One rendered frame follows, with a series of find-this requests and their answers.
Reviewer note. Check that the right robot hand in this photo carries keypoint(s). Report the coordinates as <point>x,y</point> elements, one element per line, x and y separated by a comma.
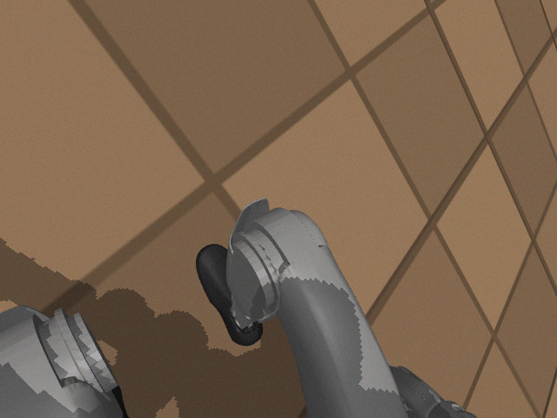
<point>419,397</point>

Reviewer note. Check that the right robot foot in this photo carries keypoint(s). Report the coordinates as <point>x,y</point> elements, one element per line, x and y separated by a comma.
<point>211,268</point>

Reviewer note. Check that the left robot foot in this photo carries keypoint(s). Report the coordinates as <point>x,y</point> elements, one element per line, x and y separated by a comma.
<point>118,395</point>

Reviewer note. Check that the right robot arm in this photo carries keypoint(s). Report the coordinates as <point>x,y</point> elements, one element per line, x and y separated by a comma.
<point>449,409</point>

